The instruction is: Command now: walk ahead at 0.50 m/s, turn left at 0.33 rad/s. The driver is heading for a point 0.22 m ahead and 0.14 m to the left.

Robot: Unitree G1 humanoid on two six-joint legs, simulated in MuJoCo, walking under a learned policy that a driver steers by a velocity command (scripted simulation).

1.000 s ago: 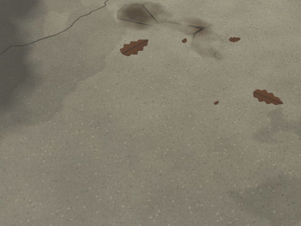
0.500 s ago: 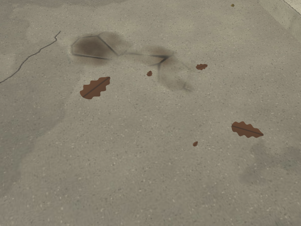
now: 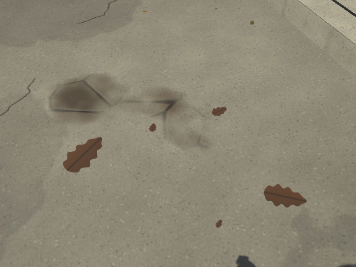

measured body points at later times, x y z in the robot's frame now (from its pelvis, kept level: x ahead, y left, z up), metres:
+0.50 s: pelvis +0.16 +0.02 +0.00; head +0.18 +0.03 +0.45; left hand +0.15 +0.26 -0.15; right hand +0.29 -0.20 -0.13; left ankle +0.22 +0.10 -0.73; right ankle +0.10 -0.10 -0.69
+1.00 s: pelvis +0.18 +0.00 +0.01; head +0.18 +0.00 +0.46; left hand +0.16 +0.22 -0.15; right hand +0.21 -0.24 -0.15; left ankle +0.22 +0.10 -0.73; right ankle +0.17 -0.11 -0.73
